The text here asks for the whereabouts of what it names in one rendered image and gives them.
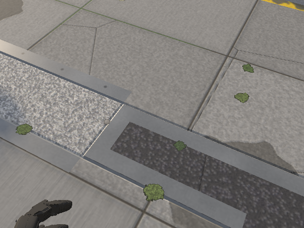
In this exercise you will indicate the left robot hand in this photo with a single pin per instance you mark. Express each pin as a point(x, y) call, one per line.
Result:
point(42, 211)

